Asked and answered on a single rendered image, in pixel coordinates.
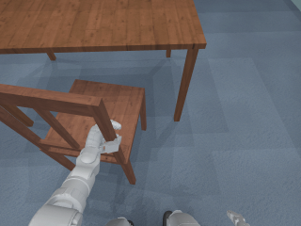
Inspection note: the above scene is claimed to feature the robot right thigh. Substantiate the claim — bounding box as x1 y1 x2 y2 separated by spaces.
166 213 200 226

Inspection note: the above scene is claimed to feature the robot left hand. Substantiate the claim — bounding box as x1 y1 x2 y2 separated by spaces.
85 120 122 153

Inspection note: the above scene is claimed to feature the table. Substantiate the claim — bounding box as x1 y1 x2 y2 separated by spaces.
0 0 207 127

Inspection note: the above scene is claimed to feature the robot left upper arm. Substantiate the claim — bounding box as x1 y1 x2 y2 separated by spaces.
31 203 83 226

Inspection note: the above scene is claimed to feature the right robot foot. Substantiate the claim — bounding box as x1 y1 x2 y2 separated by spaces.
163 210 173 226

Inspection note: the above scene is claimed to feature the left robot forearm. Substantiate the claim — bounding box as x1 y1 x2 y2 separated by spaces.
28 146 101 226

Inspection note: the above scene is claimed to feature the robot right hand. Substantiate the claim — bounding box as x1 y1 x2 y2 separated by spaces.
227 210 250 226

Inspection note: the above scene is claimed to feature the chair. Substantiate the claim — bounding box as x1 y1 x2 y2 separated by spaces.
0 79 147 185

